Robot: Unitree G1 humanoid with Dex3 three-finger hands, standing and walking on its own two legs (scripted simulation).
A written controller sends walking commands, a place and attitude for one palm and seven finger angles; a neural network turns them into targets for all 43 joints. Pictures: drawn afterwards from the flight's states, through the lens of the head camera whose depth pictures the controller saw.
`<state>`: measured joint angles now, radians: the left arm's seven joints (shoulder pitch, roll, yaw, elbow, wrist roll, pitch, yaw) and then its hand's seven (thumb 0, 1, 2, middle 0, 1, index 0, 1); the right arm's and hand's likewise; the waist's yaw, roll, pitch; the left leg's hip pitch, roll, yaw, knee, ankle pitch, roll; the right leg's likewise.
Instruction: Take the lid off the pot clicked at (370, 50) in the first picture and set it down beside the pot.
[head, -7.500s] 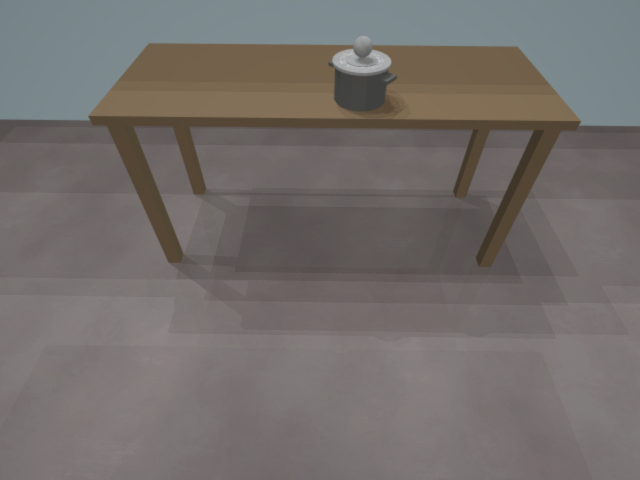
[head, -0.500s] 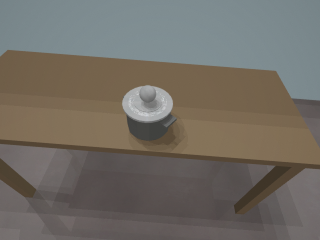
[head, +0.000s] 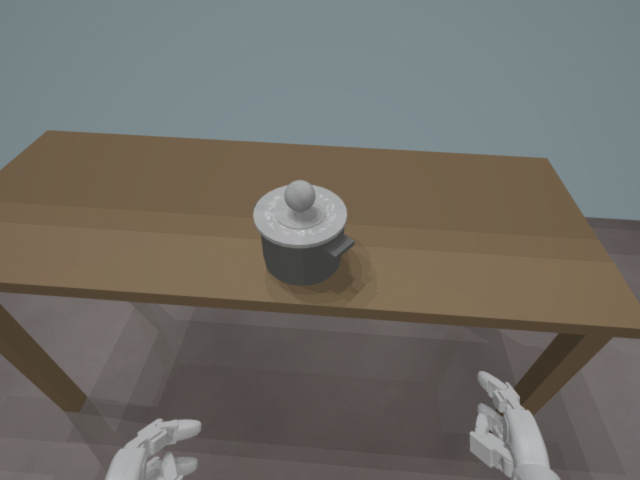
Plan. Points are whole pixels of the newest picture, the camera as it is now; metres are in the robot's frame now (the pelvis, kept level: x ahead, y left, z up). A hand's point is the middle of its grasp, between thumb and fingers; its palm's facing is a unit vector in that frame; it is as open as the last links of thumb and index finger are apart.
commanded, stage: lift the closed hand beside the body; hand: left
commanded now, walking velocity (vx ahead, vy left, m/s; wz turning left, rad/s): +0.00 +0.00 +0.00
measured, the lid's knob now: (300, 195) +0.54 +0.08 +0.07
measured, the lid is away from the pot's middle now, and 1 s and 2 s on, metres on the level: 0.00 0.00 0.00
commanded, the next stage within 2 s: raise the hand higher, near the body in 0.26 s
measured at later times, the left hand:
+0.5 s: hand (136, 475) +0.14 +0.23 -0.03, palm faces +0.25 -0.89 -0.37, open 3.1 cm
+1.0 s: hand (123, 409) +0.18 +0.23 +0.06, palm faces +0.30 -0.87 -0.39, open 3.1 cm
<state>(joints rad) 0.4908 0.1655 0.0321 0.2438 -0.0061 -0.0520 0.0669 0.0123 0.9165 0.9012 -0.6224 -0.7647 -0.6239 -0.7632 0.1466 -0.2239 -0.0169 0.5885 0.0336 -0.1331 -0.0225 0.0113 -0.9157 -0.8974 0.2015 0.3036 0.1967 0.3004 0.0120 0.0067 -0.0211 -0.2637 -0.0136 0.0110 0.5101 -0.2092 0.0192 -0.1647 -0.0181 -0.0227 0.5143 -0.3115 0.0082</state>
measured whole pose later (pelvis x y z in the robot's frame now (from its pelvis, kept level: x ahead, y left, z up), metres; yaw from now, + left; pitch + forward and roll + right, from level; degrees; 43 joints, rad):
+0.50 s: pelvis +0.02 -0.01 +0.00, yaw +0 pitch -1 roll +0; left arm 0.61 0.24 0.12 0.04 -0.01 -0.03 0.09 0.01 0.90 0.90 -1.28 -1.48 -1.28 -1.48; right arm 0.25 -0.19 0.01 0.64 0.01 -0.10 -0.08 0.01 -0.91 -0.90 0.21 0.30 0.20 0.30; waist 0.04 0.04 0.01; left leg -0.26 0.00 0.00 0.52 -0.24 0.01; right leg -0.15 -0.01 -0.04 0.50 -0.33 0.00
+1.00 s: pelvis +0.03 -0.01 +0.00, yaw +0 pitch -2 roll +0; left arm 0.64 0.28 0.16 -0.26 -0.02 -0.06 0.08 0.01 0.89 0.90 -1.29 -1.50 -1.29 -1.49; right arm 0.17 -0.19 0.01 0.57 0.00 -0.11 -0.07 0.01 -0.91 -0.90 0.20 0.30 0.20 0.30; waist 0.07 0.04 0.00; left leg -0.19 -0.01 0.00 0.47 -0.24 0.01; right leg -0.07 -0.01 -0.03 0.43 -0.32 0.00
